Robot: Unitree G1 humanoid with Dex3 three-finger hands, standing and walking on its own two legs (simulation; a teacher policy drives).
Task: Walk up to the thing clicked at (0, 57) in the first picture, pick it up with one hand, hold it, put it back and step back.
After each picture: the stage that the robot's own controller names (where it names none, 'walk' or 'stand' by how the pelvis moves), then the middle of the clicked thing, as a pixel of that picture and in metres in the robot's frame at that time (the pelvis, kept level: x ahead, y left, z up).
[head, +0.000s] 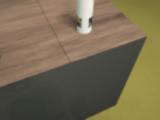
stand; out of the picture +0.46 +0.39 +0.12
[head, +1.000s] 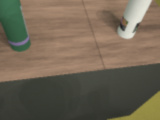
walk; (11, 16) +0.46 +0.25 +0.14
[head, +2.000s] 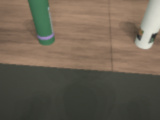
stand; (41, 15) +0.56 +0.19 +0.14
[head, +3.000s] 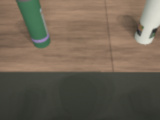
walk; (33, 17) +0.53 +0.19 +0.13
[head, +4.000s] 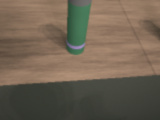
stand; (77, 23) +0.49 +0.04 +0.14
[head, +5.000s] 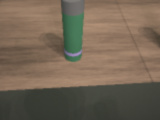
stand; (73, 31) +0.48 +0.06 +0.13
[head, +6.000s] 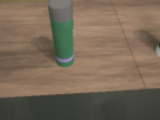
stand; (63, 37) +0.45 +0.09 +0.12
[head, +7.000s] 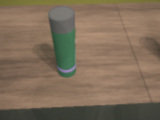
stand; (64, 47) +0.41 +0.08 +0.12
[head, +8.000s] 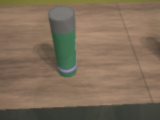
stand; (65, 47) +0.41 +0.08 +0.12
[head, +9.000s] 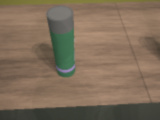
stand; (63, 47) +0.41 +0.09 +0.12
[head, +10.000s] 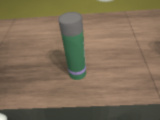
rise first; (74, 50) +0.42 +0.06 +0.12
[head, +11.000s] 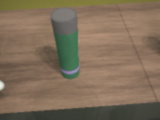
go down; (67, 48) +0.41 +0.06 +0.12
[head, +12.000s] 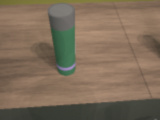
go down; (64, 44) +0.42 +0.07 +0.13
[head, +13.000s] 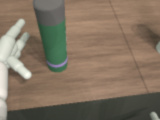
close in; (54, 40) +0.41 +0.08 +0.13
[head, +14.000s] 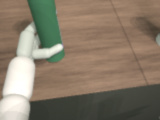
close; (46, 23) +0.46 +0.10 +0.16
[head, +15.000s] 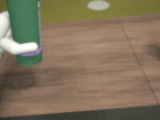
lift; (25, 16) +0.34 +0.14 +0.32
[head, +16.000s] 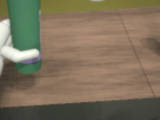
lift; (25, 24) +0.34 +0.15 +0.28
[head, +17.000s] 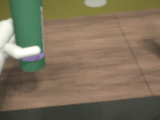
hold; (28, 21) +0.34 +0.13 +0.30
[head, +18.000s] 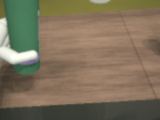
hold; (23, 24) +0.32 +0.15 +0.30
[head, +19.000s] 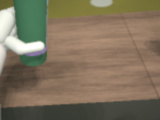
crouch; (31, 14) +0.32 +0.13 +0.33
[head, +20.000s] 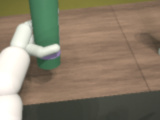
crouch; (45, 23) +0.38 +0.10 +0.26
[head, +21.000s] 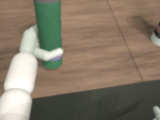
lower; (49, 29) +0.45 +0.08 +0.15
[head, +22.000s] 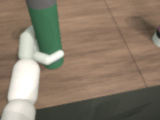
lower; (47, 31) +0.43 +0.08 +0.16
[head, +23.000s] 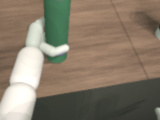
lower; (56, 24) +0.45 +0.06 +0.16
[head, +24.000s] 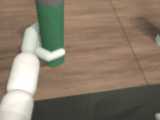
lower; (51, 28) +0.44 +0.08 +0.16
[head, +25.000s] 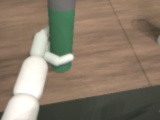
loosen; (61, 33) +0.43 +0.05 +0.16
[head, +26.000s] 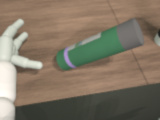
withdraw; (95, 48) +0.38 -0.04 +0.13
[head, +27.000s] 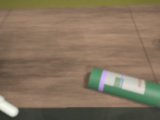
sink last; (129, 87) +0.32 -0.11 +0.05
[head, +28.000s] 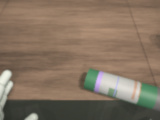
stand; (125, 89) +0.31 -0.09 +0.04
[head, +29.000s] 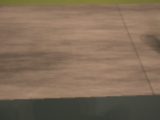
stand; out of the picture +0.23 -0.09 -0.12
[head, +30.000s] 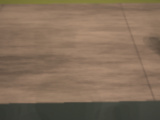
stand; out of the picture +0.22 +0.12 -0.74
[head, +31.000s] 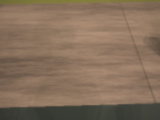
stand; out of the picture +0.20 +0.12 -0.75
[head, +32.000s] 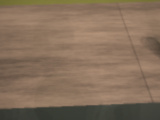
stand; out of the picture +0.20 +0.12 -0.75
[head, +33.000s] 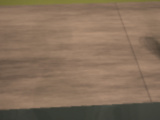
stand; out of the picture +0.19 +0.12 -0.75
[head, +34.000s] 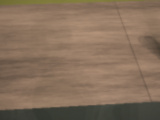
walk; out of the picture +0.18 +0.12 -0.75
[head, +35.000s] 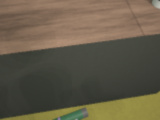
walk; (71, 117) +0.36 +0.11 -0.72
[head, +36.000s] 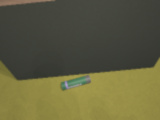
walk; (76, 82) +0.70 +0.15 -0.73
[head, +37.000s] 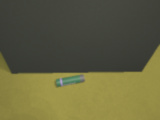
stand; (70, 80) +0.79 +0.09 -0.73
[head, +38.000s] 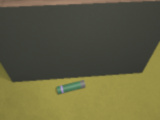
stand; (71, 87) +0.76 +0.11 -0.75
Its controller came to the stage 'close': yes
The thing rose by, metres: 0.21
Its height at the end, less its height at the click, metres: -0.86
